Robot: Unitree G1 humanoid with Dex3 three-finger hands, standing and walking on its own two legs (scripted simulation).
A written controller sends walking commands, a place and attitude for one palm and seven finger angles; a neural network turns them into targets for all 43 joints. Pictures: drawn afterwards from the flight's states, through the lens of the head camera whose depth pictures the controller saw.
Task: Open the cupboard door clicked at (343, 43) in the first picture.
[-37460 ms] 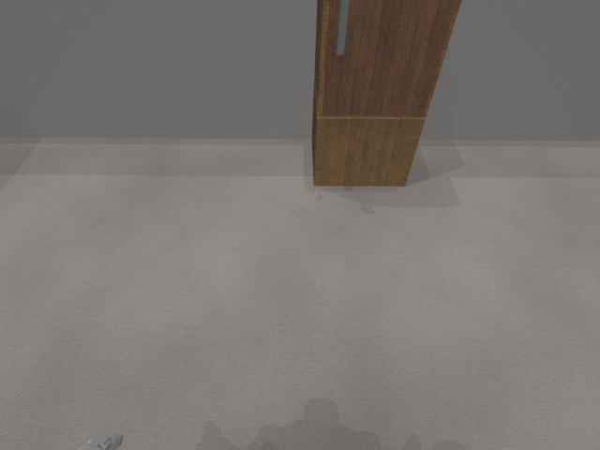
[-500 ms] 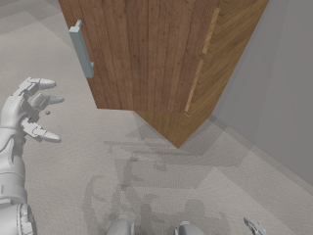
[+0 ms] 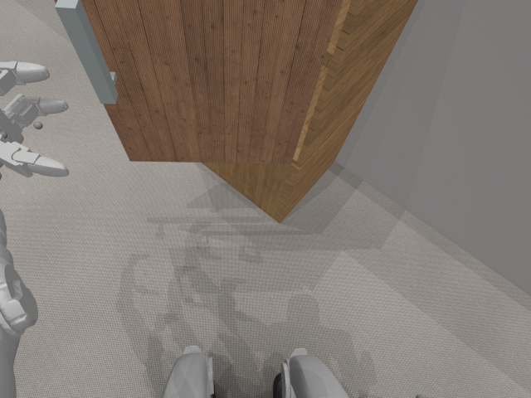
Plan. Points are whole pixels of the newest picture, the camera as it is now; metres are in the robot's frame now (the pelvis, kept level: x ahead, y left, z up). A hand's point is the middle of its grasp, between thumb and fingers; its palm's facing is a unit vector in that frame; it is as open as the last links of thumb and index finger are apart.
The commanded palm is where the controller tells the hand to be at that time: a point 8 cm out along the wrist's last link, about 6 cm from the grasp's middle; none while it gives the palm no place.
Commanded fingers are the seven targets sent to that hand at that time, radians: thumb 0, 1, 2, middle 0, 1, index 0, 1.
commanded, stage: move the hooked fingers beside the handle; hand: left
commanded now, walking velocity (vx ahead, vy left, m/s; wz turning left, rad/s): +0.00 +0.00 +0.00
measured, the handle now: (94, 48) +0.63 +0.25 +0.08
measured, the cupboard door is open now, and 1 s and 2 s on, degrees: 42 42 42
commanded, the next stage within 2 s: slide the fingers in behind the handle in 1.50 s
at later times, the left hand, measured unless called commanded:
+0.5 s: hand (47, 75) +0.55 +0.29 +0.10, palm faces -0.01 -1.00 -0.01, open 14.0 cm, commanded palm +0.56 +0.33 +0.09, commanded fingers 0.00 -0.50 0.30 -0.30 -1.20 -0.30 -1.20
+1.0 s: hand (44, 69) +0.57 +0.30 +0.09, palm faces -0.02 -1.00 -0.01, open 14.0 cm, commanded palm +0.57 +0.32 +0.08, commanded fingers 0.00 -0.50 0.30 -0.30 -1.20 -0.30 -1.20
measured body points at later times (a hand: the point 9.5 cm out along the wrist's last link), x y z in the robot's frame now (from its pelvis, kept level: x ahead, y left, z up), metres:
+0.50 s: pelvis +0.01 +0.01 -0.01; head +0.18 +0.05 +0.40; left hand +0.55 +0.35 +0.10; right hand -0.02 -0.26 -0.10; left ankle +0.03 +0.11 -0.66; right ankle +0.01 -0.13 -0.66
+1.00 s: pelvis +0.02 +0.02 -0.01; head +0.21 +0.07 +0.39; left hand +0.57 +0.36 +0.09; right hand -0.03 -0.24 -0.09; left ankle +0.03 +0.11 -0.66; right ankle +0.01 -0.13 -0.66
